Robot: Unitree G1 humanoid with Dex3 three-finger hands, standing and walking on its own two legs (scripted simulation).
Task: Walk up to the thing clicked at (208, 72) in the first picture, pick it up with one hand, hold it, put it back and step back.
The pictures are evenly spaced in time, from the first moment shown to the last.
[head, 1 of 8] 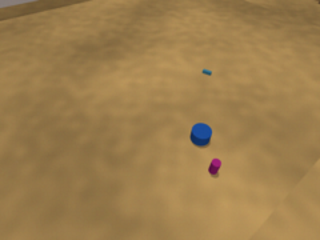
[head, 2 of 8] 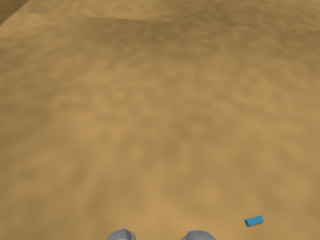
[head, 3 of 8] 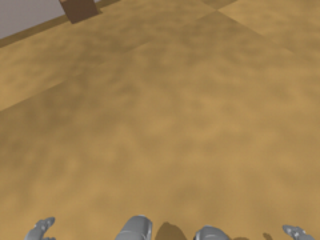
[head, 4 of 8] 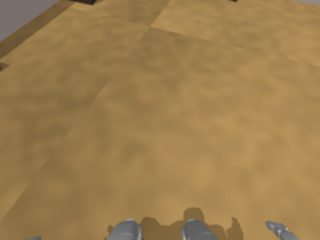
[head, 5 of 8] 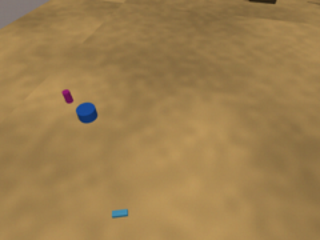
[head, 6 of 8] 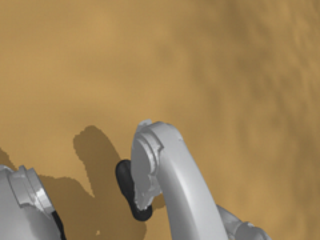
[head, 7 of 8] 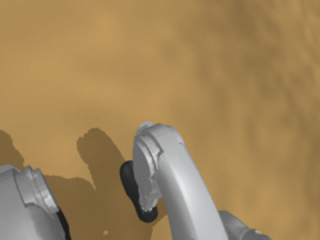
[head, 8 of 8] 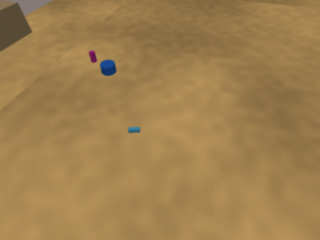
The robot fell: no
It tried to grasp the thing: yes
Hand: left
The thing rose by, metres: 0.68
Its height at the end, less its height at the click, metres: +0.00
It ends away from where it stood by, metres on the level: 0.01
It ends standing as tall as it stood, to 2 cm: yes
